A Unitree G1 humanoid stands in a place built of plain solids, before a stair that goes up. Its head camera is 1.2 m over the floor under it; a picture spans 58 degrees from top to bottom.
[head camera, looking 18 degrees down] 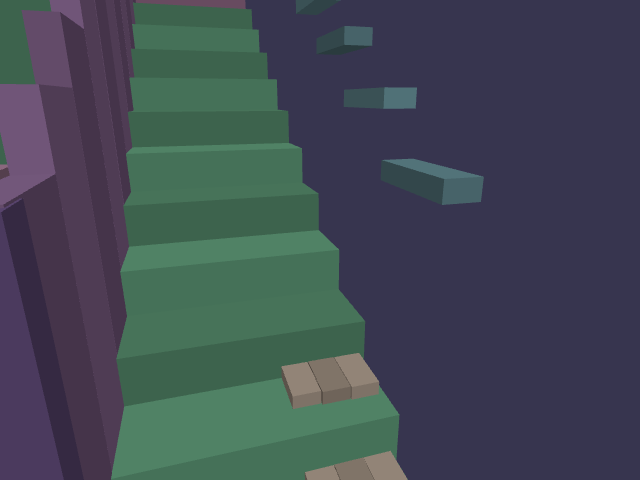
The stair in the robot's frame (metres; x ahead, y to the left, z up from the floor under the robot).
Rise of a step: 0.16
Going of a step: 0.27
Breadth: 0.85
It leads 17 degrees to the left of straight ahead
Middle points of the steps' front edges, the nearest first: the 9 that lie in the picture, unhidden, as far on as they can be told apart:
0.92 0.17 0.33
1.18 0.25 0.49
1.44 0.33 0.65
1.70 0.41 0.82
1.96 0.49 0.98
2.22 0.57 1.14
2.48 0.65 1.31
2.74 0.73 1.47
3.00 0.81 1.64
